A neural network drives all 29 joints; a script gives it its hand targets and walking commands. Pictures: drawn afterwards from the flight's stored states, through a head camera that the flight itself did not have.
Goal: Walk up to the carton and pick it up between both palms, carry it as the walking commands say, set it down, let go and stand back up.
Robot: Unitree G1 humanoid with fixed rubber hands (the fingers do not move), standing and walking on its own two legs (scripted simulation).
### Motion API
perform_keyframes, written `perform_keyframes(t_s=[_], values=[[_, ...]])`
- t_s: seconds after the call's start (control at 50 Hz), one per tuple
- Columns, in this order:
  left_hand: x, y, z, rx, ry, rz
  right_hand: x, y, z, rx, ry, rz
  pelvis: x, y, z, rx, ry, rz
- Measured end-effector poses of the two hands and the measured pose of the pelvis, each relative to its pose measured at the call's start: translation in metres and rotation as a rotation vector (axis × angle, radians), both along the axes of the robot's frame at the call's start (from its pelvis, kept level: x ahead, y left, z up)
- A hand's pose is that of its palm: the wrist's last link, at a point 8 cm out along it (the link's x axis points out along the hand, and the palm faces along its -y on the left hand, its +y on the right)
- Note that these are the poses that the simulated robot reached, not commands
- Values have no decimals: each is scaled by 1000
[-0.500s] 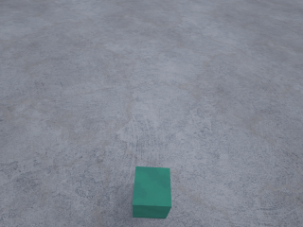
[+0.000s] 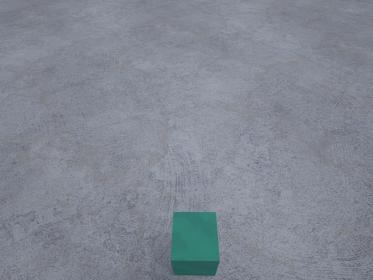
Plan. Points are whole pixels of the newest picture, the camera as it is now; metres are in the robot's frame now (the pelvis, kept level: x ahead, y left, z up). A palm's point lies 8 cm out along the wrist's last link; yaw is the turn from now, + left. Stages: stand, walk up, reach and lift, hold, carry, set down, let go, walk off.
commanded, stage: walk up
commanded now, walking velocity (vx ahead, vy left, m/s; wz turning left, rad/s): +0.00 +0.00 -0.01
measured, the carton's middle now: (194, 244) +0.42 -0.02 -0.65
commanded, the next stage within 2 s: stand in 0.70 s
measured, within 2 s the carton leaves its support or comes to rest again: neither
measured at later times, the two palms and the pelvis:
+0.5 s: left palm out of the picture -0.07 +0.16 -0.15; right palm out of the picture -0.08 -0.22 -0.14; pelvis +0.00 -0.03 +0.00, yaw +0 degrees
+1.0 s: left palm out of the picture +0.03 +0.20 -0.16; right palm out of the picture +0.01 -0.25 -0.15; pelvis -0.01 -0.03 -0.01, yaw -1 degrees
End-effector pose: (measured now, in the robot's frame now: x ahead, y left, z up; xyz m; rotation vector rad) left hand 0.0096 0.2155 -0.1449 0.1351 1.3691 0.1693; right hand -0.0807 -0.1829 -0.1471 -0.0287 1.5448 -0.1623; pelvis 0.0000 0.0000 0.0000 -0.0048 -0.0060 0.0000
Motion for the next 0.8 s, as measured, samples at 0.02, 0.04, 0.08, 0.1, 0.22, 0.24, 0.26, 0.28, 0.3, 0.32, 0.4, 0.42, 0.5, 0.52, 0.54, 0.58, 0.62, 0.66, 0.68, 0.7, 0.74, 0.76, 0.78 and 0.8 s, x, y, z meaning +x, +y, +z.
perform_keyframes(t_s=[0.02,0.04,0.08,0.1,0.22,0.24,0.26,0.28,0.3,0.32,0.4,0.42,0.5,0.52,0.54,0.58,0.62,0.66,0.68,0.7,0.74,0.76,0.78,0.8], values=[[-6,-3,0,-1,10,11,5,-3,0,-1,-10,6,0,-2,0,2,-2,1],[-13,-6,0,-4,22,19,9,-6,-1,-4,-19,10,0,-3,1,3,-3,3],[-26,-13,-1,-14,47,31,16,-13,-1,-11,-33,19,0,-7,1,5,-5,6],[-32,-16,-1,-21,59,36,19,-16,0,-15,-38,22,0,-9,1,6,-6,7],[-64,-39,-2,-51,125,63,24,-32,1,-30,-35,34,-2,-18,2,8,-8,8],[-68,-42,-2,-55,135,66,23,-34,1,-32,-29,35,-2,-20,2,7,-8,8],[-72,-45,-1,-58,143,69,22,-36,1,-32,-24,34,-2,-21,2,7,-8,8],[-75,-48,-1,-61,152,71,21,-38,2,-34,-18,32,-2,-23,2,6,-7,7],[-78,-50,-1,-63,159,73,19,-39,2,-35,-13,31,-2,-24,2,5,-7,7],[-80,-52,-1,-64,165,73,18,-41,2,-36,-8,28,-2,-25,2,4,-7,7],[-83,-55,0,-62,172,76,10,-44,2,-36,20,17,-1,-28,2,2,-6,7],[-83,-56,0,-62,173,75,8,-44,3,-34,26,14,-1,-29,2,1,-6,7],[-78,-58,0,-61,166,75,2,-42,3,-27,45,10,0,-31,1,0,-4,6],[-76,-58,-1,-61,162,73,1,-41,3,-25,46,8,1,-31,1,0,-4,6],[-74,-58,-1,-61,158,71,1,-41,3,-24,47,6,1,-32,1,0,-4,5],[-70,-58,-1,-61,150,67,0,-39,2,-20,50,5,1,-32,1,0,-4,5],[-66,-58,-2,-60,145,64,-1,-37,2,-15,49,6,2,-33,1,1,-4,5],[-63,-57,-3,-59,139,61,-1,-36,2,-15,49,3,2,-33,1,0,-4,2],[-62,-57,-3,-59,138,60,-1,-36,2,-15,50,2,2,-33,1,0,-3,1],[-61,-56,-3,-59,137,60,-1,-35,2,-15,52,1,2,-33,1,-1,-2,-1],[-60,-55,-3,-60,139,59,-1,-35,3,-17,54,-2,3,-33,0,-2,-1,-2],[-60,-55,-3,-60,140,59,-2,-35,3,-18,56,-2,3,-33,0,-1,-1,-3],[-60,-54,-4,-59,141,57,-2,-35,4,-19,57,-2,4,-33,0,-1,-2,-3],[-60,-54,-4,-59,141,55,-2,-35,4,-21,59,-2,4,-32,0,0,-1,-3]])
